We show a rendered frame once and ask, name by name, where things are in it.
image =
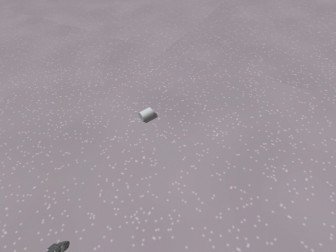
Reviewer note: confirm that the can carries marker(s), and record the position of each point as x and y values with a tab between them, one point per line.
146	114

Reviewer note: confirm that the left robot hand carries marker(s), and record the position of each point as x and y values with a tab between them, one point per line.
60	247

